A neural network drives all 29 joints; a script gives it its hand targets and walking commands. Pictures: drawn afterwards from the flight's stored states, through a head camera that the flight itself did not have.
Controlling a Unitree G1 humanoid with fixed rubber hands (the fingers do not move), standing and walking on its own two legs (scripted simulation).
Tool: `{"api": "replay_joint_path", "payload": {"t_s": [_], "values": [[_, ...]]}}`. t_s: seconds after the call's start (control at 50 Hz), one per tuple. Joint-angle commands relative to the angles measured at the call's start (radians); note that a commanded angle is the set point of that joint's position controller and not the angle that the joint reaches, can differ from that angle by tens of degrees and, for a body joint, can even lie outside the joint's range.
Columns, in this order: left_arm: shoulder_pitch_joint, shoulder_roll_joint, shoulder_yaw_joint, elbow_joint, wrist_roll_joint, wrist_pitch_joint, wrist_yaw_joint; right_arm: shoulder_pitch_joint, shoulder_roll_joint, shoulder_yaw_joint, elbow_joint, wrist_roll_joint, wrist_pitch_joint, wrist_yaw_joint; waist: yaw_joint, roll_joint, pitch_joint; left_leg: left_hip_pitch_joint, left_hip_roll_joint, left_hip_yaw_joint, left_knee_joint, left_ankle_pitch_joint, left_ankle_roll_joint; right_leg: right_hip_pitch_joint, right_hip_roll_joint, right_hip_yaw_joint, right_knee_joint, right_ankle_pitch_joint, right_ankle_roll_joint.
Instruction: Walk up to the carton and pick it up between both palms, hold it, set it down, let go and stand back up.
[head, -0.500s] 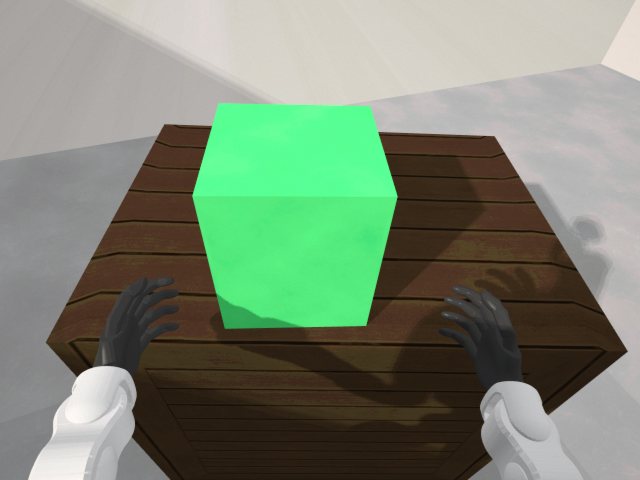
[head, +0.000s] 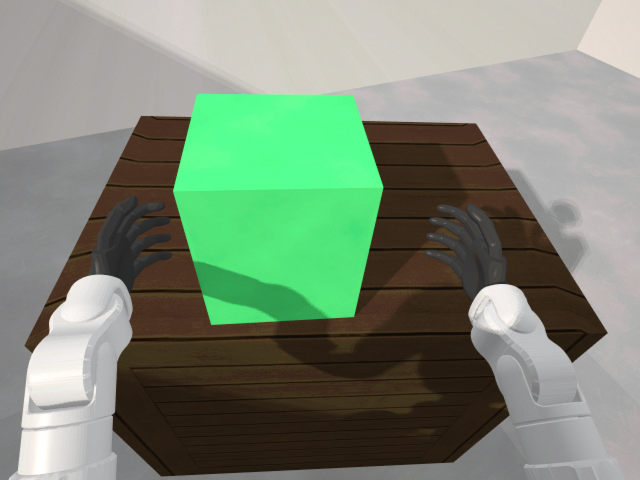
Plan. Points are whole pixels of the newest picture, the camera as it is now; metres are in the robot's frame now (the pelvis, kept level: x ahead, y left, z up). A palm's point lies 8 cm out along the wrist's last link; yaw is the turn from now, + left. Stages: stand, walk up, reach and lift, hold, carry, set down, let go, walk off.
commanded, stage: reach and lift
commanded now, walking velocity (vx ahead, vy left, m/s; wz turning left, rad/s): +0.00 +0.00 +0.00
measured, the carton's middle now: (280, 212) +0.46 +0.07 +0.10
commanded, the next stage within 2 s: none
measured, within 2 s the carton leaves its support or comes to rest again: neither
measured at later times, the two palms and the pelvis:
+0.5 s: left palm (115, 197) +0.37 +0.24 +0.19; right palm (468, 203) +0.40 -0.16 +0.18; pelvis -0.01 -0.01 +0.00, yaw +1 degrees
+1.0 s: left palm (105, 121) +0.43 +0.25 +0.25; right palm (466, 131) +0.46 -0.15 +0.24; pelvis -0.01 +0.00 +0.00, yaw +2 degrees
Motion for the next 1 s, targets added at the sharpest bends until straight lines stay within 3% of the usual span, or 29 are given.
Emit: {"api": "replay_joint_path", "payload": {"t_s": [0.0,0.02,0.04,0.06,0.12,0.16,0.2,0.22,0.24,0.28,0.3,0.32,0.36,0.42,0.44,0.52,0.58,0.64,0.7,0.74,0.76,0.78,0.8,0.82,0.9,0.98], "values": [[-0.364,0.143,0.029,-0.045,0.000,0.009,0.005,-0.375,-0.134,-0.045,-0.062,0.013,0.013,-0.003,0.000,0.045,-0.337,0.153,-0.067,-0.003,0.013,0.337,-0.025,0.030,0.043,0.000,-0.001,0.321,0.021],[-0.419,0.159,0.033,-0.055,-0.004,0.010,0.006,-0.419,-0.145,-0.055,-0.071,0.019,0.017,-0.005,-0.010,0.048,-0.365,0.146,-0.066,-0.005,0.012,0.314,-0.017,0.027,0.037,0.005,-0.004,0.316,0.020],[-0.454,0.171,0.031,-0.030,-0.006,0.009,0.010,-0.463,-0.138,-0.046,-0.045,0.019,0.022,-0.005,0.008,0.032,-0.380,0.123,-0.064,-0.001,0.012,0.299,-0.013,0.019,0.041,0.001,0.002,0.299,0.024],[-0.489,0.187,0.038,-0.008,-0.011,0.004,0.014,-0.495,-0.143,-0.053,-0.018,0.020,0.028,-0.004,0.002,0.029,-0.386,0.116,-0.064,-0.003,0.010,0.273,-0.010,-0.001,0.039,0.009,0.003,0.268,0.025],[-0.602,0.201,0.016,0.056,-0.025,0.003,0.027,-0.590,-0.157,-0.058,0.061,0.027,0.043,0.005,0.012,0.064,-0.410,0.100,-0.059,-0.004,0.011,0.261,-0.011,-0.013,0.040,0.005,0.006,0.234,0.022],[-0.611,0.212,0.020,0.111,-0.025,-0.003,0.028,-0.615,-0.156,-0.052,0.082,0.029,0.042,0.008,0.022,0.053,-0.417,0.082,-0.055,0.001,0.006,0.244,-0.009,0.000,0.040,0.004,0.005,0.223,0.022],[-0.641,0.219,0.007,0.160,-0.039,-0.009,0.026,-0.672,-0.166,-0.058,0.096,0.023,0.035,0.004,0.013,0.036,-0.491,0.098,-0.063,0.000,0.024,0.259,-0.004,0.011,0.039,0.000,0.013,0.268,0.031],[-0.648,0.228,0.021,0.212,-0.026,-0.013,0.023,-0.670,-0.159,-0.058,0.151,0.007,0.039,0.001,0.014,0.017,-0.444,0.067,-0.066,0.000,0.018,0.235,0.003,0.002,0.034,0.008,0.012,0.266,0.034],[-0.733,0.237,0.011,0.226,-0.032,-0.015,0.023,-0.753,-0.168,-0.053,0.156,0.019,0.039,0.005,0.017,0.027,-0.456,0.071,-0.061,-0.005,0.012,0.224,0.004,0.000,0.034,0.008,0.009,0.235,0.026],[-0.742,0.260,0.012,0.241,-0.032,-0.024,0.028,-0.755,-0.172,-0.043,0.204,0.025,0.039,0.006,0.024,0.017,-0.491,0.090,-0.062,-0.003,0.017,0.261,0.004,0.028,0.040,0.000,0.015,0.266,0.031],[-0.785,0.263,0.004,0.210,-0.047,-0.028,0.032,-0.800,-0.183,-0.045,0.166,0.034,0.035,0.006,0.020,0.022,-0.545,0.095,-0.065,-0.002,0.021,0.272,-0.001,0.040,0.038,-0.001,0.019,0.282,0.034],[-0.771,0.250,-0.016,0.270,-0.048,-0.028,0.029,-0.791,-0.164,-0.041,0.239,0.037,0.038,0.009,0.009,0.026,-0.505,0.080,-0.060,-0.010,0.024,0.264,-0.002,0.013,0.043,0.000,0.015,0.253,0.026],[-0.863,0.273,-0.034,0.255,-0.061,-0.041,0.039,-0.870,-0.182,-0.063,0.250,0.027,0.035,0.014,0.021,0.077,-0.579,0.091,-0.063,-0.005,0.040,0.280,-0.014,-0.006,0.046,-0.005,0.018,0.230,0.020],[-0.889,0.294,-0.029,0.327,-0.065,-0.045,0.048,-0.912,-0.189,-0.060,0.295,0.038,0.036,0.020,0.033,0.065,-0.604,0.083,-0.064,-0.010,0.039,0.301,-0.008,0.031,0.041,-0.009,0.027,0.267,0.023],[-0.945,0.310,-0.040,0.371,-0.080,-0.049,0.044,-0.967,-0.191,-0.056,0.348,0.040,0.043,0.021,0.021,0.035,-0.565,0.055,-0.062,-0.018,0.041,0.273,0.000,0.013,0.038,-0.005,0.031,0.249,0.026],[-1.023,0.329,-0.047,0.456,-0.077,-0.068,0.041,-1.043,-0.215,-0.042,0.424,0.044,0.035,0.017,0.019,0.038,-0.599,0.070,-0.068,-0.020,0.042,0.297,0.006,0.046,0.035,-0.002,0.032,0.308,0.035],[-1.113,0.332,-0.085,0.527,-0.094,-0.072,0.048,-1.129,-0.238,-0.057,0.520,0.051,0.036,0.022,0.011,0.082,-0.609,0.076,-0.058,-0.028,0.054,0.307,-0.019,0.004,0.040,-0.012,0.028,0.259,0.017],[-1.186,0.334,-0.120,0.611,-0.111,-0.089,0.050,-1.200,-0.244,-0.049,0.600,0.064,0.031,0.033,0.016,0.093,-0.611,0.068,-0.061,-0.031,0.059,0.292,-0.018,-0.036,0.040,-0.015,0.018,0.231,0.012],[-1.212,0.341,-0.126,0.627,-0.107,-0.099,0.052,-1.217,-0.266,-0.063,0.625,0.048,0.021,0.035,-0.007,0.107,-0.689,0.118,-0.060,-0.037,0.086,0.380,-0.031,-0.025,0.050,-0.025,0.025,0.299,0.014],[-1.252,0.356,-0.120,0.629,-0.107,-0.107,0.050,-1.248,-0.263,-0.045,0.658,0.059,0.020,0.040,0.001,0.085,-0.705,0.122,-0.061,-0.043,0.101,0.436,-0.035,-0.004,0.052,-0.024,0.035,0.363,0.019],[-1.278,0.358,-0.136,0.697,-0.118,-0.106,0.046,-1.293,-0.266,-0.028,0.699,0.068,0.022,0.042,0.000,0.066,-0.660,0.098,-0.064,-0.046,0.101,0.421,-0.032,-0.010,0.051,-0.023,0.036,0.360,0.019],[-1.233,0.370,-0.112,0.701,-0.104,-0.109,0.044,-1.264,-0.267,-0.006,0.691,0.080,0.020,0.042,0.019,0.050,-0.671,0.092,-0.065,-0.043,0.096,0.443,-0.025,0.042,0.050,-0.019,0.041,0.413,0.028],[-1.305,0.383,-0.127,0.700,-0.111,-0.114,0.041,-1.325,-0.287,-0.015,0.693,0.086,0.017,0.041,0.002,0.072,-0.690,0.087,-0.067,-0.043,0.096,0.429,-0.026,0.042,0.049,-0.017,0.050,0.416,0.031],[-1.271,0.372,-0.132,0.730,-0.113,-0.114,0.039,-1.319,-0.281,0.000,0.710,0.091,0.018,0.041,0.004,0.050,-0.666,0.087,-0.062,-0.053,0.094,0.444,-0.025,0.045,0.050,-0.019,0.049,0.435,0.032],[-1.443,0.382,-0.198,0.829,-0.169,-0.142,0.050,-1.462,-0.297,-0.023,0.772,0.084,0.017,0.052,0.004,0.082,-0.713,0.075,-0.050,-0.051,0.091,0.350,-0.027,-0.066,0.049,-0.030,0.027,0.270,0.015],[-1.472,0.387,-0.206,0.910,-0.165,-0.174,0.065,-1.488,-0.291,-0.005,0.843,0.088,0.013,0.065,0.017,0.098,-0.765,0.085,-0.054,-0.054,0.111,0.402,-0.035,-0.059,0.049,-0.031,0.046,0.347,0.018]]}}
